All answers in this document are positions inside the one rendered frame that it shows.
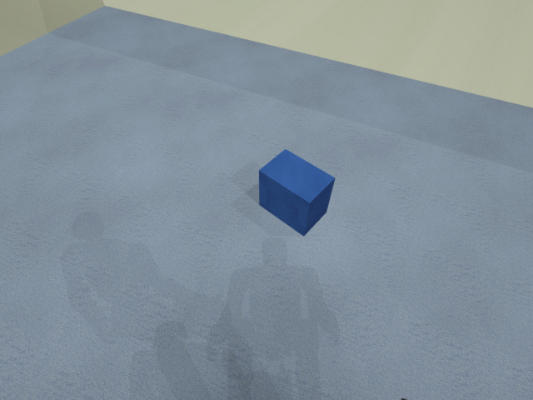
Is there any carton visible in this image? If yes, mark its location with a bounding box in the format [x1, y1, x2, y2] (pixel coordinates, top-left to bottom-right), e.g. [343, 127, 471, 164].
[259, 149, 335, 236]

